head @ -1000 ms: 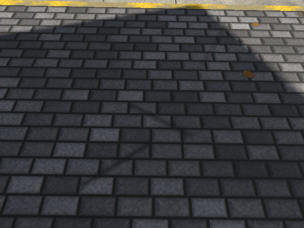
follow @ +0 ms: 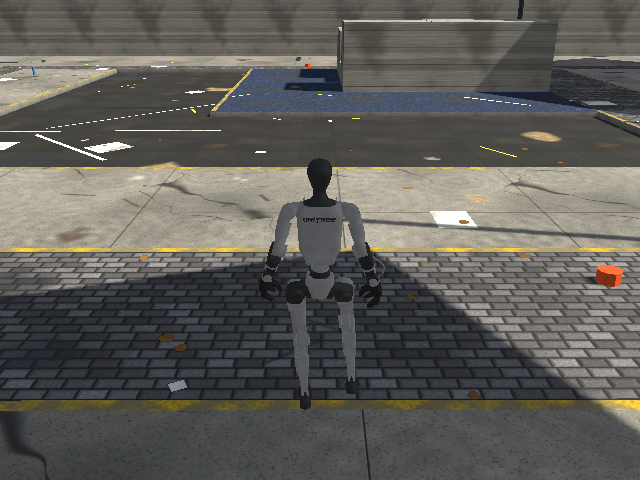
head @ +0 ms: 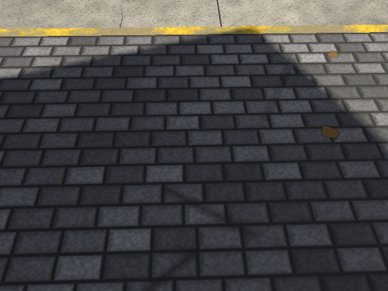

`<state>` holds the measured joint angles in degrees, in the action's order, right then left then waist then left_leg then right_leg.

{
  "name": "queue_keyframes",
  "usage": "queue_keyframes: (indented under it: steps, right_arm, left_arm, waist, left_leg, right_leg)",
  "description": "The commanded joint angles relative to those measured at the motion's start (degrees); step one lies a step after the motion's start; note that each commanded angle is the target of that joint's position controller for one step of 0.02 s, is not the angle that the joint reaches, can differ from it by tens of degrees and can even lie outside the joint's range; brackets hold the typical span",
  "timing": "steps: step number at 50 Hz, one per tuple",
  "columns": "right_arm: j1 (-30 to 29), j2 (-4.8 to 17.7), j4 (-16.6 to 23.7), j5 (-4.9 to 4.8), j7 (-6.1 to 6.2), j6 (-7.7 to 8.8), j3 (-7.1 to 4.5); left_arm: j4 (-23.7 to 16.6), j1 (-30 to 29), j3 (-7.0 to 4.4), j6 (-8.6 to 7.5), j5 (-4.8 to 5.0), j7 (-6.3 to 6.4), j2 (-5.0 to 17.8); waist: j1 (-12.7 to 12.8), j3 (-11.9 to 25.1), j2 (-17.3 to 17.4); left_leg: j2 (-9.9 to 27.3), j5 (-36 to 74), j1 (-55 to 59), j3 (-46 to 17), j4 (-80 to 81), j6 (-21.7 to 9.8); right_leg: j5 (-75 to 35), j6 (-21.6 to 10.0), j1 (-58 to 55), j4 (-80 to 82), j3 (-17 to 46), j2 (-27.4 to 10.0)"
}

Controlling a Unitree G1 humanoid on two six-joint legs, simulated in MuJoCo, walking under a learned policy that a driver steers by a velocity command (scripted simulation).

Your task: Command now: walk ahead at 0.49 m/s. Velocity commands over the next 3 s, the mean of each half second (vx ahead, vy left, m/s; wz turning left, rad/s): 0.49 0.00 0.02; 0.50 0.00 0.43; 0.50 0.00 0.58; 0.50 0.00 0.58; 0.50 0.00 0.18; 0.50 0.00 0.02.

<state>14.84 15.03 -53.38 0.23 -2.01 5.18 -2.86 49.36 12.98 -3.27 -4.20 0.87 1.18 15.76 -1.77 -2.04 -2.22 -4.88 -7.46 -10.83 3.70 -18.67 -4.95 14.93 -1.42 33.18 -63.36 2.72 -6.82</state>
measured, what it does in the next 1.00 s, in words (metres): walks ahead, turning left: right foot, then left foot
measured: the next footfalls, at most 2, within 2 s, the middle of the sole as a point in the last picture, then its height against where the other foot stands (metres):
right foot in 0.32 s outside the picture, level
left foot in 0.86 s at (171, 257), level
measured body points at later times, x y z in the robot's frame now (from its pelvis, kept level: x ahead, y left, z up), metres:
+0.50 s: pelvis +0.28 -0.08 +0.00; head +0.30 -0.09 +0.45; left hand +0.36 +0.19 -0.11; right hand +0.36 -0.36 -0.13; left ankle +0.26 +0.08 -0.66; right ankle +0.30 -0.17 -0.74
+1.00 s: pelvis +0.55 +0.00 -0.01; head +0.58 +0.02 +0.44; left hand +0.58 +0.30 -0.13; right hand +0.74 -0.23 -0.12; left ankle +0.59 +0.08 -0.74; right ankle +0.51 -0.17 -0.65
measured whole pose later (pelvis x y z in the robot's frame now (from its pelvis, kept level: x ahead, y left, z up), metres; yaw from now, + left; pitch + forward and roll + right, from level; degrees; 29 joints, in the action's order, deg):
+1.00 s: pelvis +0.55 +0.00 -0.01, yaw +18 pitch +1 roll +0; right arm 12.3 16.3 -44.4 -0.8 -1.8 3.3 -4.5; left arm 48.1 11.0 -2.8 -6.9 0.5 0.2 16.1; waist -0.6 -3.4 -0.7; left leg -5.7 -9.2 -19.8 0.1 -28.0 -6.1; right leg 21.9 -0.4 23.9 -68.4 2.0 -3.1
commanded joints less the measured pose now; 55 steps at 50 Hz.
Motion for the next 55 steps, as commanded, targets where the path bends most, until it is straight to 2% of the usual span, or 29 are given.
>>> queue_keyframes:
  steps: [1, 6, 10, 13, 14, 15, 16, 17, 18, 19, 20, 21, 23, 25, 28, 33, 37, 40, 41, 42, 43, 44, 45, 46, 47, 48, 49, 52, 55]
  right_arm:
    - [-4.1, 8.0, 3.6, -0.01, 0.99, 1.58, -1.41]
    - [1.7, 10.0, 2.0, -0.93, 2.25, 0.72, -1.66]
    - [6.4, 10.4, 0.0, -1.42, 2.25, -0.46, -1.8]
    - [6.8, 11.2, -0.3, -1.52, 2.32, -1.52, -2.21]
    - [5.9, 11.6, -0.1, -1.52, 2.35, -1.86, -2.32]
    - [4.8, 11.1, 0.2, -1.38, 2.34, -2.2, -2.08]
    - [5.1, 8.7, 1.0, -0.67, 2.36, -2.25, -1.09]
    - [10.3, 2.7, 2.9, -0.2, 1.9, -1.21, 0.89]
    - [9.3, 3.6, 2.2, -0.79, 1.81, 0.15, 0.87]
    - [4.9, 9.0, 3.3, -2.52, 1.46, 1.13, -0.55]
    - [1.5, 9.2, 4.2, -3.03, 1.44, 1.54, -0.57]
    - [0.2, 8.6, 4.1, -2.49, 1.61, 1.36, -0.65]
    - [1.6, 6.9, 3.2, -2.02, 1.78, -0.33, -0.97]
    - [2.2, 5.0, 3.1, -2.08, 1.9, -1.67, -0.81]
    - [-1.3, 4.7, 4.8, -1.71, 2.05, -2.08, -1.1]
    - [-10.1, 2.7, 8.2, -1.09, 0.57, -1.57, -0.28]
    - [-15.3, 2.7, 11.9, -1.27, -0.84, -1.6, -0.13]
    - [-13.7, 4.6, 13.5, -1.46, -1.84, -1.82, -1.07]
    - [-9.9, 6.0, 13.1, -1.51, -1.87, -2.05, -1.92]
    - [-2.3, 8.2, 11.5, -1.73, -1.63, -2.18, -3.34]
    - [7.2, 12.2, 9.2, -1.81, -0.64, -2.52, -5.4]
    - [9.8, 18.5, 8.8, -2.1, 0.35, -2.76, -6.82]
    - [10.1, 16.2, 10.4, -1.69, 0.3, -2.17, -5.68]
    - [8.7, 12.6, 10.3, -1.03, 0.32, -1.61, -4.66]
    - [5.3, 10.6, 10.8, -1.2, 0.37, -1.14, -4.17]
    - [1.1, 8.8, 11.7, -1.27, 0.32, -0.98, -3.62]
    - [-1.5, 7.3, 12.7, -0.81, 0.48, -0.87, -3.05]
    - [-2.0, 8.5, 13.5, -0.9, 1.29, -0.88, -3.28]
    - [0.7, 10.5, 13.1, -1.23, 2.48, -1.12, -3.87]
  left_arm:
    - [-2.6, 2.3, -1.06, 0.31, -0.86, 0.45, 3.8]
    - [-5.1, -8.3, -0.23, -0.86, -0.49, -0.61, 2.1]
    - [-7.4, -14.5, 0.26, -1.3, 0.23, -2.03, 2.3]
    - [-8.3, -14.2, -0.08, -1.81, 0.41, -2.9, 4.2]
    - [-7.7, -11.4, -0.52, -1.99, 0.43, -3.0, 5.3]
    - [-5.8, -4.9, -1.61, -2.11, 0.3, -2.85, 7.2]
    - [-2.9, 5.4, -3.1, -2.12, -0.07, -2.36, 10.7]
    - [-1.3, 13.2, -4.83, -1.74, -1.14, -2.11, 17.5]
    - [-0.7, 14.9, -3.76, -1.55, -0.62, -2.38, 13.4]
    - [-1.5, 10.4, -2.44, -1.66, -0.54, -2.4, 10.0]
    - [-2.7, 5.7, -1.8, -1.6, -0.7, -2.31, 8.2]
    - [-3.1, 2.0, -1.24, -1.63, -0.87, -2.37, 6.3]
    - [-3.0, -1.1, -0.74, -2.21, -1.46, -2.5, 4.5]
    - [-1.9, -0.7, -1.06, -2.9, -1.64, -2.39, 5.2]
    - [-0.4, 1.0, -1.44, -3.09, -2.02, -1.58, 6.2]
    - [0.7, 2.5, -1.56, -2.64, -1.41, -0.35, 7.6]
    - [2.5, 5.8, -2.09, -0.93, -0.51, -0.03, 8.5]
    - [1.8, 4.2, -2.77, 0.6, -0.23, 0.53, 10.5]
    - [1.4, 3.6, -2.99, 1.15, -0.29, 0.83, 11.2]
    - [0.9, 2.6, -2.99, 1.71, -0.26, 1.08, 11.5]
    - [0.0, 2.7, -2.65, 1.63, -0.5, 1.33, 11.1]
    - [-2.7, 7.9, -0.16, 0.11, -2.29, 0.16, 3.0]
    - [-3.7, 4.9, 0.21, -2.62, -0.76, -0.79, 4.2]
    - [-5.5, -1.4, -0.73, -4.29, 1.46, -1.53, 7.6]
    - [-6.3, -3.2, -0.5, -5.06, 1.57, -1.51, 7.4]
    - [-5.8, -3.6, -0.82, -5.09, 0.16, -1.02, 7.4]
    - [-5.7, -2.8, -1.41, -4.45, -0.82, -0.76, 8.2]
    - [-6.3, -1.7, -1.37, -2.44, -1.75, -0.68, 6.3]
    - [-8.6, -7.8, -0.78, -1.89, -1.92, -0.47, 4.7]
  waist:
    - [2.9, -2.0, 5.4]
    - [-1.0, -2.1, 3.9]
    - [-3.2, -2.9, 4.1]
    - [-1.7, -2.0, 5.5]
    - [0.3, -0.5, 6.4]
    - [3.9, 3.4, 6.0]
    - [7.8, 11.3, 3.9]
    - [7.4, 20.7, -8.8]
    - [8.3, 23.3, -12.1]
    - [7.9, 15.4, -8.1]
    - [6.4, 10.2, -5.1]
    - [5.0, 6.1, -2.3]
    - [2.2, 3.2, -3.5]
    - [1.3, 1.9, -2.6]
    - [1.7, 0.0, -1.2]
    - [4.6, -2.5, -0.5]
    - [5.9, -3.8, 0.3]
    - [3.2, -0.9, -1.8]
    - [0.8, 1.9, -2.8]
    - [-3.4, 6.0, -2.4]
    - [-7.9, 11.1, 0.9]
    - [-3.2, 16.5, 15.5]
    - [-4.3, 24.0, 12.9]
    - [-5.9, 17.3, 9.4]
    - [-3.9, 11.6, 5.1]
    - [-1.2, 7.3, 1.5]
    - [1.0, 5.9, 2.5]
    - [2.9, 4.2, 3.7]
    - [1.2, 2.2, 4.3]
  left_leg:
    - [16.6, -4.9, -5.8, -14.7, 15.5, -10.0]
    - [15.1, 0.6, -0.4, -9.1, 14.5, -7.5]
    - [17.5, 1.6, 7.2, -8.9, 11.1, -7.0]
    - [20.0, 6.1, 12.4, -10.2, 6.6, -5.8]
    - [19.9, 12.4, 12.9, -9.9, 3.3, -5.1]
    - [17.4, 21.9, 12.2, -7.6, -5.0, -3.7]
    - [14.1, 21.4, 5.8, -4.9, -18.6, -1.9]
    - [5.6, 3.0, -17.3, -0.3, -41.6, 2.7]
    - [2.0, -24.9, -27.6, -7.5, -51.2, 3.0]
    - [5.6, -22.6, -32.9, -10.1, -55.8, 1.8]
    - [8.8, -17.5, -32.9, -8.5, -54.7, 1.1]
    - [10.8, -13.2, -31.4, -7.8, -51.0, 1.4]
    - [12.9, -8.2, -25.2, -8.5, -46.7, 2.3]
    - [12.6, -5.4, -24.9, -9.2, -45.1, 3.3]
    - [11.6, 2.3, -29.1, -11.0, -37.6, 4.3]
    - [10.5, 14.1, -26.3, -5.6, -21.5, 4.0]
    - [9.9, 9.3, -30.5, -3.6, -16.7, 2.0]
    - [6.3, 0.9, -24.8, 0.7, -16.2, -0.7]
    - [4.1, -1.8, -19.2, 2.4, -16.8, -1.9]
    - [1.6, -1.0, -8.9, 3.3, -14.6, -3.6]
    - [3.1, 0.6, 7.9, -2.6, -12.1, -6.3]
    - [18.0, -5.3, 29.6, -31.4, -10.2, -16.0]
    - [24.5, -11.4, 35.9, -52.7, 0.3, -21.0]
    - [22.8, -9.0, 32.2, -44.9, 1.9, -17.4]
    - [20.4, -4.7, 23.9, -36.9, 1.9, -15.1]
    - [17.9, 1.2, 14.9, -31.0, 2.5, -13.4]
    - [16.2, 6.3, 8.8, -27.5, 3.7, -12.7]
    - [14.0, 13.0, 0.5, -22.9, 6.3, -12.9]
    - [11.3, 13.2, -2.8, -18.9, 6.7, -11.1]
  right_leg:
    - [-8.3, 1.8, 2.5, 6.1, 1.6, -3.3]
    - [-20.8, 3.0, 1.8, 24.5, -1.2, -0.7]
    - [-18.5, 2.5, 2.3, 31.7, -1.7, 0.9]
    - [-11.6, 0.2, -0.2, 34.8, -1.8, 2.0]
    - [-9.9, -0.8, -4.5, 35.8, -2.9, 3.2]
    - [-9.6, -2.4, -13.5, 37.7, -4.4, 4.9]
    - [-10.3, -5.1, -29.2, 35.9, -1.7, 2.2]
    - [-4.1, -13.9, -52.9, 37.0, 22.4, -12.7]
    - [2.0, -16.6, -56.4, 45.6, 38.2, -16.3]
    - [4.2, -13.8, -50.4, 46.6, 31.5, -14.6]
    - [0.9, -12.2, -43.0, 47.5, 23.7, -12.4]
    - [-3.0, -11.3, -36.0, 49.8, 17.7, -10.3]
    - [-7.7, -9.8, -27.8, 53.7, 10.4, -7.5]
    - [-13.4, -10.2, -25.2, 55.8, 5.2, -7.0]
    - [-18.5, -9.9, -26.3, 57.0, -0.7, -6.7]
    - [-18.5, -7.9, -27.7, 58.8, -8.7, -5.7]
    - [-24.5, -7.2, -38.0, 54.6, -10.7, -9.0]
    - [-46.5, -5.5, -41.8, 45.8, -13.0, -9.8]
    - [-55.3, -4.8, -41.6, 39.3, -13.7, -9.5]
    - [-58.3, -3.5, -38.8, 28.9, -14.8, -7.9]
    - [-47.6, -1.2, -27.8, 13.8, -15.1, -5.4]
    - [-0.1, 2.7, -1.5, -8.0, -13.3, 4.7]
    - [19.5, 2.5, 8.5, -17.8, 0.2, 10.3]
    - [15.1, 0.8, 14.0, -18.0, 3.5, 6.6]
    - [9.9, -0.2, 13.3, -13.4, 2.8, 3.9]
    - [6.8, 0.1, 9.8, -7.8, 2.4, 1.9]
    - [4.8, 0.6, 5.2, -4.2, 2.6, 0.5]
    - [1.9, 3.3, 1.0, 3.1, 1.2, 0.2]
    - [-8.2, 5.4, 1.3, 15.3, 0.1, 1.9]
Over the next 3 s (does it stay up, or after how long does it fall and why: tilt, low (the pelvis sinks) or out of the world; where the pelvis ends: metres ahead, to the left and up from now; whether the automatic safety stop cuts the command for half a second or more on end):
stays up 1.33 0.72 -0.01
